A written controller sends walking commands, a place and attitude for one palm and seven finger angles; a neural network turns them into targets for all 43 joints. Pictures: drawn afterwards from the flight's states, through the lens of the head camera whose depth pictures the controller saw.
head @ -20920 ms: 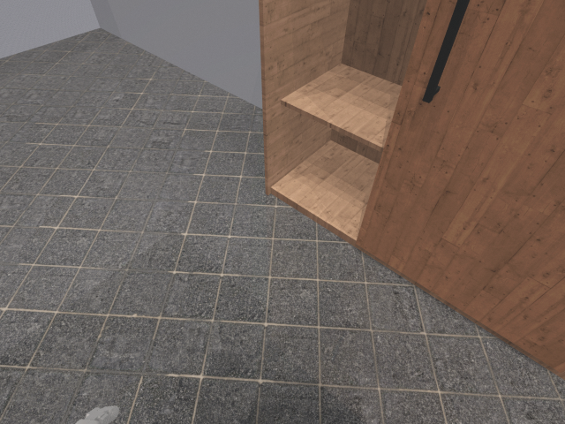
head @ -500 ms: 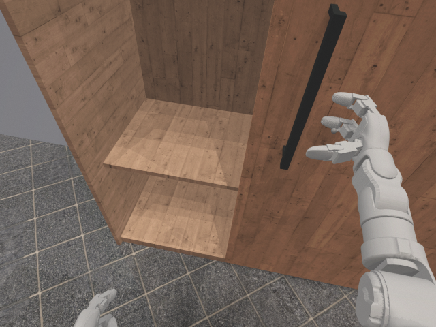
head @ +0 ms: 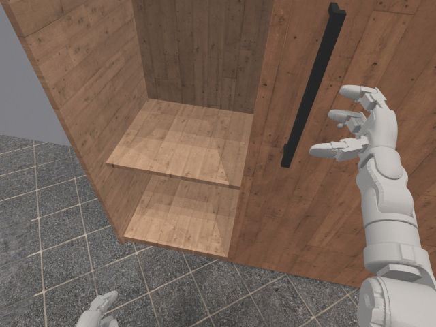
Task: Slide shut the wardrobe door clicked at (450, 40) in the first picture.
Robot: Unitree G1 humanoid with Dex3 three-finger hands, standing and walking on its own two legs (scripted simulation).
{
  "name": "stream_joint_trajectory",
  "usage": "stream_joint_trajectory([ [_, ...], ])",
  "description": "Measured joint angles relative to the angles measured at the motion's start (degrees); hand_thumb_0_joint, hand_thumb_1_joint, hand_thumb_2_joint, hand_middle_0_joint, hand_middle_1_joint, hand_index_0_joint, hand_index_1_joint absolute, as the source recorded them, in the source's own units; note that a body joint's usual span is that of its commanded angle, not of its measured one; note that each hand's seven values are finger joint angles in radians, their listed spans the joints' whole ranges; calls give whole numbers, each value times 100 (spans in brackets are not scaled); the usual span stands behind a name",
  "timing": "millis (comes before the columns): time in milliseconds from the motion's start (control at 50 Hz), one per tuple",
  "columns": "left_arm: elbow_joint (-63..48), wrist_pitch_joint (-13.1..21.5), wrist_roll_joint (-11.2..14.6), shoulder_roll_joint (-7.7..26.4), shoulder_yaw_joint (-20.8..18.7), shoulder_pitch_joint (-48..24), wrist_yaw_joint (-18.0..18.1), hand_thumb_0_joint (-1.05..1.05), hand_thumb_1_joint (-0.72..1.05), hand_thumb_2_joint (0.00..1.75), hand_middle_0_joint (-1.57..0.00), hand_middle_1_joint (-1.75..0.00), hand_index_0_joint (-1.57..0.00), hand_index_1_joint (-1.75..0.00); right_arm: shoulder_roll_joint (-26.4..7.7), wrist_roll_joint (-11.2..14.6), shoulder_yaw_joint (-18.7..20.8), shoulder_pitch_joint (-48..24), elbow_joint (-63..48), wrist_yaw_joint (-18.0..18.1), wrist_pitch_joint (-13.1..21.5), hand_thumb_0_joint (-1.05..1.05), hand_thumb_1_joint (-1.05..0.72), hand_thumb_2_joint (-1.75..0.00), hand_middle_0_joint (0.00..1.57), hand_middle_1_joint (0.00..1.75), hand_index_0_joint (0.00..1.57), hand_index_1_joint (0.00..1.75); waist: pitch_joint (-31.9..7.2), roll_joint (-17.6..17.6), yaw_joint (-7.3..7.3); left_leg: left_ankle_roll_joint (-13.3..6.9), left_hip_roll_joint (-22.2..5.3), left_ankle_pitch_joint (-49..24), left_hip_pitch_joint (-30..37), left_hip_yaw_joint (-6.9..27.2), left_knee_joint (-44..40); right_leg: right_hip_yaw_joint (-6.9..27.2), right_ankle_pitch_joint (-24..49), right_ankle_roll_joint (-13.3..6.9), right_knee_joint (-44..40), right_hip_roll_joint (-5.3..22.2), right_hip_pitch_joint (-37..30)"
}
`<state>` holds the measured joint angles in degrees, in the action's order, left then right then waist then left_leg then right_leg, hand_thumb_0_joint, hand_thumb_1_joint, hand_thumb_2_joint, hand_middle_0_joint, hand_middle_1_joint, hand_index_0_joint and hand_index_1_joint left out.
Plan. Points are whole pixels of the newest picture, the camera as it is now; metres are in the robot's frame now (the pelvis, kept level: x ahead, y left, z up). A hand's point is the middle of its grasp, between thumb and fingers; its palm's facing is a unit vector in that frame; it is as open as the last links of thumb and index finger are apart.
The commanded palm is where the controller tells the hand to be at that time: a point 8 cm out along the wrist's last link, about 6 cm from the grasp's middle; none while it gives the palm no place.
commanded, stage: move the hooked fingers beside the handle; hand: right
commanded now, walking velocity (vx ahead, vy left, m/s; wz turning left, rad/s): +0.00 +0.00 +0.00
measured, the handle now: (305, 100) +0.50 -0.12 +0.19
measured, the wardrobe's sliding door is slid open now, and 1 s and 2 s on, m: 0.51 0.51 0.51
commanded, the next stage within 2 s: feel for the door with the fingertips in 1.44 s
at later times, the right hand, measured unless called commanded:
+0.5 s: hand (337, 119) +0.44 -0.16 +0.20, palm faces +0.11 +0.99 +0.00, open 14.0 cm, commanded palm +0.40 -0.21 +0.18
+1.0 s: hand (334, 129) +0.42 -0.16 +0.19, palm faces +0.12 +0.99 +0.02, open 14.0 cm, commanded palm +0.40 -0.21 +0.19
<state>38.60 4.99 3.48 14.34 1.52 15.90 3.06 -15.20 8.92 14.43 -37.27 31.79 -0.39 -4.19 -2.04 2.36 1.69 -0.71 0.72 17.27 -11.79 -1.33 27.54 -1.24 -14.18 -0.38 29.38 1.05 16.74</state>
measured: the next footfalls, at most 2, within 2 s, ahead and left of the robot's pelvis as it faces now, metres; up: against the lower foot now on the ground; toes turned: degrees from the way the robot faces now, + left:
none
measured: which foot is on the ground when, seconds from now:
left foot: down 0.00-1.00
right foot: down 0.00-1.00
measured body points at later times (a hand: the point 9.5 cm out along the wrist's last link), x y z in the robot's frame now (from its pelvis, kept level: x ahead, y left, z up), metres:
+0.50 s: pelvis +0.00 +0.00 +0.00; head +0.00 +0.02 +0.45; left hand +0.11 +0.25 -0.11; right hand +0.42 -0.21 +0.20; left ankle -0.03 +0.11 -0.74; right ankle +0.01 -0.12 -0.74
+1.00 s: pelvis +0.00 +0.00 +0.00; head +0.00 +0.02 +0.45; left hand +0.13 +0.25 -0.10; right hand +0.41 -0.21 +0.19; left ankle -0.03 +0.11 -0.74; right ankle +0.01 -0.12 -0.74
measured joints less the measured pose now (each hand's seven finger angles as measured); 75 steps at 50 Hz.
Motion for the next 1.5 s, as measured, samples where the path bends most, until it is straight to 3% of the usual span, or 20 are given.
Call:
stream_joint_trajectory([
  [200,54,-4,49,64,7,64,30,1,90,90,-20,-30,-20,-30,-184,118,-39,-527,778,-199,-207,-1,51,-30,30,120,30,120,-69,61,28,2,-7,-43,-104,-34,-22,34,51,-4,-13,-11,121],
  [400,68,61,-21,15,-41,157,-44,1,90,90,-20,-30,-20,-30,-8,-18,84,-206,284,-8,210,-2,51,-30,30,120,30,120,-51,32,58,-1,10,-14,-84,46,5,-44,7,1,-18,13,55],
  [580,18,-40,50,55,-26,126,-19,1,90,90,-20,-30,-20,-30,-75,88,-43,-228,480,-114,-239,-1,51,-30,30,120,30,120,-79,82,9,-1,1,-14,-33,12,-36,-10,12,-1,-39,0,27],
  [740,34,39,-8,11,-34,-39,-33,1,90,90,-20,-30,-20,-30,165,42,-103,40,-172,50,33,-2,51,-30,30,120,30,120,-32,44,-36,-6,-1,-6,30,7,-36,-4,16,9,-58,-2,-44],
  [840,-2,-27,30,-2,9,-104,-20,1,90,90,-20,-30,-20,-30,2,1,-114,-211,133,21,-212,-1,51,-30,30,120,31,120,-94,44,-29,-20,5,-4,48,-11,-42,15,21,20,-65,1,-56],
  [920,-62,-85,46,34,13,-97,-10,1,90,90,-20,-30,-20,-30,4,109,-99,-146,235,-59,-376,-1,51,-30,30,120,30,120,-115,94,-39,-16,-2,-20,54,-18,-67,21,41,14,-93,-8,-60],
  [1120,-4,-4,10,15,-12,-86,-8,1,90,90,-20,-30,-20,-30,92,27,-169,-15,-179,42,-45,-2,51,-30,30,120,30,120,12,48,-53,-27,8,-22,72,-39,-39,43,44,26,-55,2,-67],
  [1300,7,-103,33,25,44,-35,17,1,90,90,-20,-30,-20,-30,-27,101,-40,-322,489,-49,-384,-1,51,-30,30,120,31,120,-82,61,22,-18,3,-47,-4,-13,-51,17,77,16,-100,-2,-16],
  [1500,48,-4,12,32,-35,107,-2,1,90,90,-20,-30,-20,-30,-102,38,34,-100,24,-67,87,-2,51,-30,30,120,30,120,-10,35,3,-15,19,-41,34,7,-63,0,36,15,-61,15,-38],
])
